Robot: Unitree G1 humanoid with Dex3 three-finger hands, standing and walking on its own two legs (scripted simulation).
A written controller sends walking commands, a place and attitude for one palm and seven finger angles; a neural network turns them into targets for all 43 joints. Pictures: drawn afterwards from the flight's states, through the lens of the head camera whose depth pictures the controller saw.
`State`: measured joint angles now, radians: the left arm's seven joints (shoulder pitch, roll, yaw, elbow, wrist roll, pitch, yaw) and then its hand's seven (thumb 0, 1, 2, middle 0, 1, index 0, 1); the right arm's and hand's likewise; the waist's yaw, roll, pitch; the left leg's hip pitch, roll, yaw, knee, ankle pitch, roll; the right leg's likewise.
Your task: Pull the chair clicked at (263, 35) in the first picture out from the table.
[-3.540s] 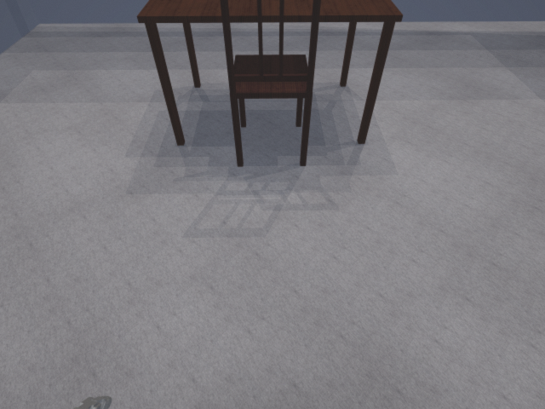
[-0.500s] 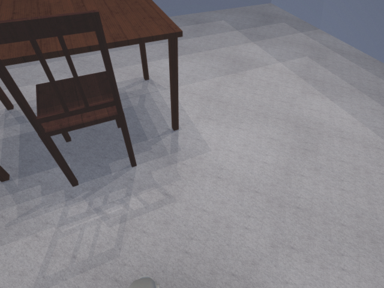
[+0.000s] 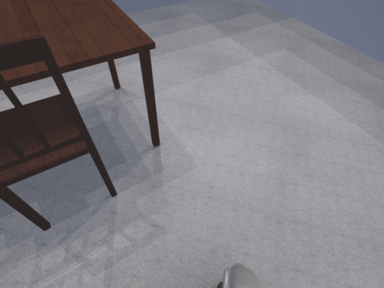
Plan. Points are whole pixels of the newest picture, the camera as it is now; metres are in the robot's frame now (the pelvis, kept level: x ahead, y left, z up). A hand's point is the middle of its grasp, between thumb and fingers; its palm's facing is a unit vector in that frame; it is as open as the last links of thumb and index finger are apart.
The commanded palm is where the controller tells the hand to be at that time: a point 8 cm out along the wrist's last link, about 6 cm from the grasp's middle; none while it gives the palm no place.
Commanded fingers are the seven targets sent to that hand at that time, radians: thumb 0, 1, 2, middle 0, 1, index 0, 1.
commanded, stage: turn to face it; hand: left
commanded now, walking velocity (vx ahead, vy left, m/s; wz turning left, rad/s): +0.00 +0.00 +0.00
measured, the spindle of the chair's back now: out of the picture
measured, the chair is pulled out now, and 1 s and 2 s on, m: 0.00 0.00 0.00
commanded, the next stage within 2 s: take the last steps up to it in 1.12 s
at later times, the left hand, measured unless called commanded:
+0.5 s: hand (127, 255) +0.22 +0.17 -0.18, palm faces +0.19 -0.97 -0.17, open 7.3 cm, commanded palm none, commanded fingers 0.00 0.90 0.90 -0.20 -0.30 -0.20 -0.30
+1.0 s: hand (109, 287) +0.15 +0.20 -0.16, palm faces +0.42 -0.84 -0.33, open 7.4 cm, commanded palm none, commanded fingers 0.00 0.90 0.90 -0.20 -0.30 -0.20 -0.30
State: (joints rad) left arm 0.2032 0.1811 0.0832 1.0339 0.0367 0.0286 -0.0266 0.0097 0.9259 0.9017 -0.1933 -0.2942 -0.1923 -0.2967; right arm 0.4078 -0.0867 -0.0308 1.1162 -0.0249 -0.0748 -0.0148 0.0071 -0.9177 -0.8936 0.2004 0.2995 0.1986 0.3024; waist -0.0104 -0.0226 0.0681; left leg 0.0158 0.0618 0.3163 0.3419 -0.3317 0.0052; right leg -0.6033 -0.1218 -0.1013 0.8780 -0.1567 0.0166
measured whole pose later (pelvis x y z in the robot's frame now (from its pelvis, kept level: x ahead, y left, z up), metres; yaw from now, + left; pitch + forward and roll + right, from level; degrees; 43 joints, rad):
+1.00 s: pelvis +0.16 -0.04 -0.01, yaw +25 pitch +0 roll +1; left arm 0.19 0.23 0.05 0.90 0.02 0.02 0.02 0.01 0.91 0.90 -0.19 -0.29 -0.19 -0.30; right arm 0.19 -0.24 -0.07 0.92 -0.02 0.05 0.01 0.01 -0.91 -0.89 0.20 0.30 0.20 0.30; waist -0.01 0.05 0.07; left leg -0.37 -0.04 -0.07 0.60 -0.25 -0.01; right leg -0.28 -0.03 -0.05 0.59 -0.28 0.03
